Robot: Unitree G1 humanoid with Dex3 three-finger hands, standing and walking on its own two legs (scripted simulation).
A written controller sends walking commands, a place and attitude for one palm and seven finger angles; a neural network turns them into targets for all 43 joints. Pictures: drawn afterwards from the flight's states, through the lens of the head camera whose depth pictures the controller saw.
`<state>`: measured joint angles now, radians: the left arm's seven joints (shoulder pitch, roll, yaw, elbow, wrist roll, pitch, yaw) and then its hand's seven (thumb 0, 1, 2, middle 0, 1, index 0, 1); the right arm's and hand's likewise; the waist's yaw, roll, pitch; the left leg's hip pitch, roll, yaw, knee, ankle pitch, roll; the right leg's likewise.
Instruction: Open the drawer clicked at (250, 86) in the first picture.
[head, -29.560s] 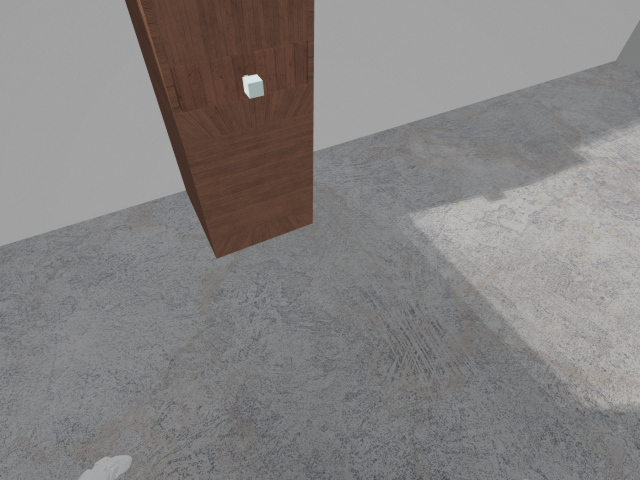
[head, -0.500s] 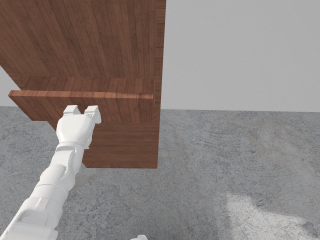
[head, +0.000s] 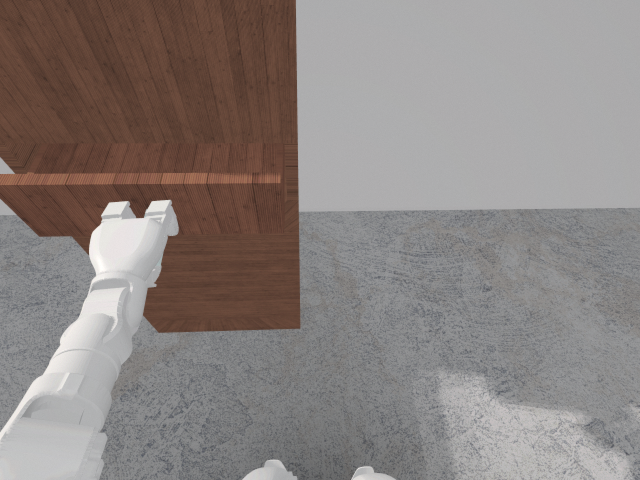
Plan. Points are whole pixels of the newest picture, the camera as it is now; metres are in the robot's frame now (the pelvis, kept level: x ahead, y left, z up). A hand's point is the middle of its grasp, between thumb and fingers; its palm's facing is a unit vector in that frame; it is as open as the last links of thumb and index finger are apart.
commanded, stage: pull the drawer open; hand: left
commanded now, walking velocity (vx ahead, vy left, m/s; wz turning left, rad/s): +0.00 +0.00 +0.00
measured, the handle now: (146, 233) +0.45 +0.26 -0.01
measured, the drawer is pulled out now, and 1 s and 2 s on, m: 0.07 0.15 0.24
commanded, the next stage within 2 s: none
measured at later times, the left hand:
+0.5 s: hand (136, 305) +0.34 +0.25 -0.02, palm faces +0.01 -0.04 -1.00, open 7.7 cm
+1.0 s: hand (135, 317) +0.33 +0.25 -0.02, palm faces -0.05 -0.06 -1.00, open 7.8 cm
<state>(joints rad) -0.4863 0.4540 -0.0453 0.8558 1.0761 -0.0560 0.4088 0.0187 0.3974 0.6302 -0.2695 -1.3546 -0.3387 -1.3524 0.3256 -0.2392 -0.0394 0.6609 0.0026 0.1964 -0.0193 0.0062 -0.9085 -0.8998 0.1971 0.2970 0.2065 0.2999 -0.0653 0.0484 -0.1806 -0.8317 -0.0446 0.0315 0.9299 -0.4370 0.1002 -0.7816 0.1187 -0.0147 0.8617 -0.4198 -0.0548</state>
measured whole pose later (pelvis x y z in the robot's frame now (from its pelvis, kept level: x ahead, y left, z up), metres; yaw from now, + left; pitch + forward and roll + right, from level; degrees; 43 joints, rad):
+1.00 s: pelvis +0.01 +0.00 +0.01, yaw +0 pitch +16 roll -2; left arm -0.09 0.40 -0.04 0.49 1.04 0.01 0.42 0.06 0.44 0.60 -0.25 -1.35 -0.32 -1.35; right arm 0.27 -0.25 -0.04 0.62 0.01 0.17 -0.02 0.01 -0.91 -0.90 0.20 0.30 0.21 0.30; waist -0.03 0.05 -0.17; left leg -0.72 -0.05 0.05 0.88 -0.44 0.09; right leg -0.69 0.12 0.01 0.84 -0.42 -0.06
